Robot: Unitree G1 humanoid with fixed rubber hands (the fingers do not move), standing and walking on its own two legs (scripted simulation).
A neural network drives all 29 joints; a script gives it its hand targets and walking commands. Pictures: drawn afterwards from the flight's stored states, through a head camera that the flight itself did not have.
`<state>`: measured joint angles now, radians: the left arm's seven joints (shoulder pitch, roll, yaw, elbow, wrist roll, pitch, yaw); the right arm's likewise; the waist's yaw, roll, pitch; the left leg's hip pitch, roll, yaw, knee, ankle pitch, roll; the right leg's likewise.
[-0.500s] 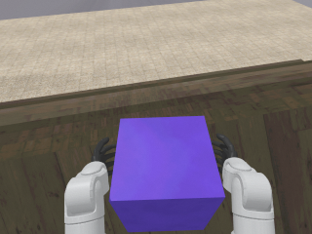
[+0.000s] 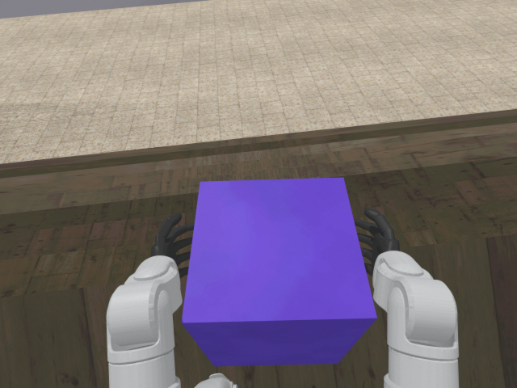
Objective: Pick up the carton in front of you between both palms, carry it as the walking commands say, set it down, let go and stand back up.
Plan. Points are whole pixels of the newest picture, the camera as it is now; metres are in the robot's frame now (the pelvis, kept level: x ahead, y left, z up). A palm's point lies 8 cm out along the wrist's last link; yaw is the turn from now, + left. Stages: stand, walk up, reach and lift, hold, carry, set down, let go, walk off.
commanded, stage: carry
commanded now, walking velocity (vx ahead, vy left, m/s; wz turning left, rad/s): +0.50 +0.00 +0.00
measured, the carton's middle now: (273, 279) +0.28 +0.01 +0.02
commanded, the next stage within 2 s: none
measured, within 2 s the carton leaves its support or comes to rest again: neither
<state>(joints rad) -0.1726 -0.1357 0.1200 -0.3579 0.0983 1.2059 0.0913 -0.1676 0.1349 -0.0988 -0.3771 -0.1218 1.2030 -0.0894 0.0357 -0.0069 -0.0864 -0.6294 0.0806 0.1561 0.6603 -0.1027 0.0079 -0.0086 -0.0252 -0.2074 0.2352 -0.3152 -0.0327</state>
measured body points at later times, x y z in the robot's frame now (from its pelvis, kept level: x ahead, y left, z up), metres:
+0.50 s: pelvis +0.33 +0.02 -0.01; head +0.35 +0.02 +0.44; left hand +0.67 +0.16 +0.09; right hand +0.66 -0.15 +0.10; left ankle +0.24 +0.09 -0.74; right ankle +0.46 -0.12 -0.70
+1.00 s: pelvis +0.64 -0.02 -0.03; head +0.70 -0.02 +0.42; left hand +1.03 +0.13 +0.08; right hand +1.03 -0.18 +0.08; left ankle +0.70 +0.09 -0.71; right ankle +0.54 -0.08 -0.74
